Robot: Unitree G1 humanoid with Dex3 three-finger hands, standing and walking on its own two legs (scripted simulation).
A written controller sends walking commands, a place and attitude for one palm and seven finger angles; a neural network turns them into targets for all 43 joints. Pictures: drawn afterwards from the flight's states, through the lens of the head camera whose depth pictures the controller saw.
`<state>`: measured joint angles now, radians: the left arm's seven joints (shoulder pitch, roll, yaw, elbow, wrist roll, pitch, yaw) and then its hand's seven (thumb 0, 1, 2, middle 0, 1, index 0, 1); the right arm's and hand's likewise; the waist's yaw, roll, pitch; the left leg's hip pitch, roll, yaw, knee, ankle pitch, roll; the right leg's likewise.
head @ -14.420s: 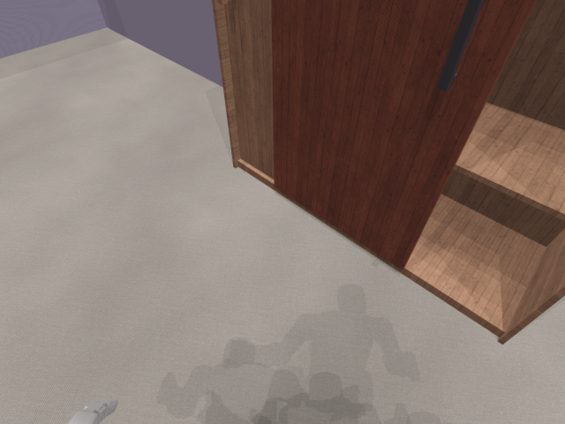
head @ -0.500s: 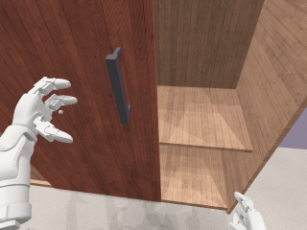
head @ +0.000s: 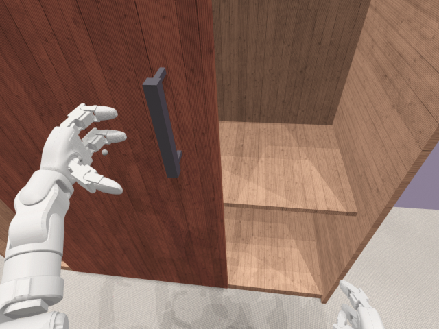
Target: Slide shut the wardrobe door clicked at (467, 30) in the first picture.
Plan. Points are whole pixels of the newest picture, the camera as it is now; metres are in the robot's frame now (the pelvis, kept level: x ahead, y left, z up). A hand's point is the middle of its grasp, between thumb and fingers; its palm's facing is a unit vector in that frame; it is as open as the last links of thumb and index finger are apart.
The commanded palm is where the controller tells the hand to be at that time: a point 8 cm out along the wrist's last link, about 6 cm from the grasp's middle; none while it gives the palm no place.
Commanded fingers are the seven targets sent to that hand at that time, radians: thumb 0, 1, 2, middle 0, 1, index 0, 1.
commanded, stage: move the hooked fingers beside the handle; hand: left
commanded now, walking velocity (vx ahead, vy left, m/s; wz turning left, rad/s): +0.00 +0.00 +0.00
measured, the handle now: (167, 127) +0.44 +0.13 +0.17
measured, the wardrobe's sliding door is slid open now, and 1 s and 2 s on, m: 0.40 0.40 0.40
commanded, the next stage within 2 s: none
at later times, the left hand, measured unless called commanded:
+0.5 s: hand (119, 146) +0.36 +0.19 +0.19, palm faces -0.04 -1.00 -0.04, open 14.0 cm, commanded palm +0.33 +0.25 +0.18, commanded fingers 0.00 -0.50 0.30 -0.30 -1.20 -0.30 -1.20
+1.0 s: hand (125, 154) +0.36 +0.19 +0.17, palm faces -0.04 -1.00 -0.04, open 14.0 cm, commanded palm +0.33 +0.24 +0.18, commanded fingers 0.00 -0.50 0.30 -0.30 -1.20 -0.30 -1.20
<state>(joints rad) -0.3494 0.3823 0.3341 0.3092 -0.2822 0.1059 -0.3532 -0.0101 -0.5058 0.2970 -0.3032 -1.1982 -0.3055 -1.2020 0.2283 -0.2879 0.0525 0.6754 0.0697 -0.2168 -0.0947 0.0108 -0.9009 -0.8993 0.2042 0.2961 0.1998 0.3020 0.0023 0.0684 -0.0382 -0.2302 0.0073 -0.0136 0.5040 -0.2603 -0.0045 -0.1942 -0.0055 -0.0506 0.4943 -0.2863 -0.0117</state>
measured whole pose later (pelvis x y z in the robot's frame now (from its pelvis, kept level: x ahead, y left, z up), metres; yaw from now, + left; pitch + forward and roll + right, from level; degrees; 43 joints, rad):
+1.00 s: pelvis +0.00 +0.00 +0.00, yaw -1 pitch -1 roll +0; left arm -0.39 0.34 0.26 0.37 -0.25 0.13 -0.27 -0.01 -0.51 0.30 -0.30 -1.20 -0.31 -1.20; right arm 0.21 -0.27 0.06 0.66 0.07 -0.18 -0.08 0.01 -0.90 -0.90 0.20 0.30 0.20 0.30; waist -0.01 0.07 -0.04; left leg -0.22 0.01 0.00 0.48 -0.24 0.00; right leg -0.19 0.00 -0.04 0.48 -0.27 -0.01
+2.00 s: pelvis +0.01 +0.00 +0.00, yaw -1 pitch +0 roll +0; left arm -0.47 0.40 0.27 0.48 -0.27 0.16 -0.31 -0.01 -0.50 0.30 -0.30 -1.20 -0.30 -1.20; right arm 0.25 -0.29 0.06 0.67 0.08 -0.16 -0.08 0.01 -0.90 -0.90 0.20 0.30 0.20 0.30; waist -0.02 0.08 -0.07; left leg -0.22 0.01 0.00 0.49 -0.26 0.00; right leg -0.19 0.00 -0.04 0.47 -0.28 -0.01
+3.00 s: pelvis +0.00 +0.00 +0.00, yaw -1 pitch -2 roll +0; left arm -0.37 0.33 0.28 0.24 -0.22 -0.01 -0.19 -0.01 -0.50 0.30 -0.31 -1.20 -0.31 -1.20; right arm 0.24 -0.24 0.06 0.69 0.05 -0.19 -0.09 0.01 -0.90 -0.90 0.20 0.30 0.20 0.30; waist -0.01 0.04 -0.04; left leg -0.20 0.02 0.00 0.48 -0.26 -0.01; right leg -0.17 0.00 -0.04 0.48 -0.28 -0.02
